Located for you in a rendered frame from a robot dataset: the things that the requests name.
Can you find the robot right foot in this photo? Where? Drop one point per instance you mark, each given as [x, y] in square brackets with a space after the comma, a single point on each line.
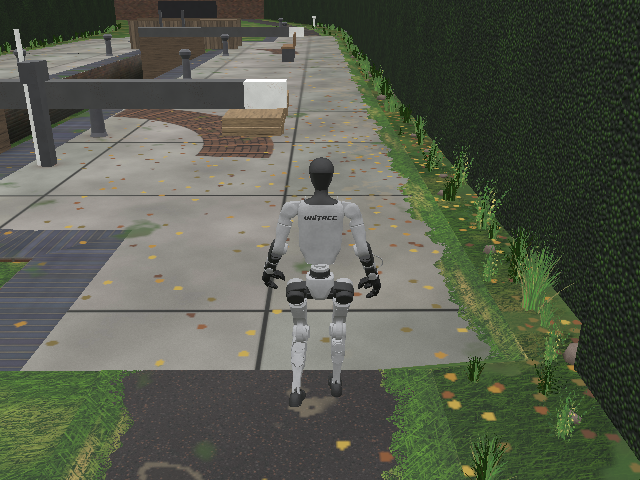
[336, 389]

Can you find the right robot hand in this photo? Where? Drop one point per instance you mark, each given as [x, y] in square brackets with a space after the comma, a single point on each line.
[369, 283]

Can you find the left robot upper arm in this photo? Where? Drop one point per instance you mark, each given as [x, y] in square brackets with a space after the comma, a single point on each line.
[289, 210]

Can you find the robot right forearm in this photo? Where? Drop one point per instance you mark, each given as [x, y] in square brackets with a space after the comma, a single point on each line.
[369, 264]

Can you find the right robot upper arm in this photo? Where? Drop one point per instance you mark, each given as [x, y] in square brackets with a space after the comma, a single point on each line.
[352, 211]

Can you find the robot left forearm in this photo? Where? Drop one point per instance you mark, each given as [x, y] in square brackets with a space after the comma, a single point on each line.
[272, 260]

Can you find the left robot hand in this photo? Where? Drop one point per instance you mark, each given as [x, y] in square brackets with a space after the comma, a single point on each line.
[266, 278]

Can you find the left robot shin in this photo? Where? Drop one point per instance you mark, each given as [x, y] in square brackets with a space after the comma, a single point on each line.
[298, 358]

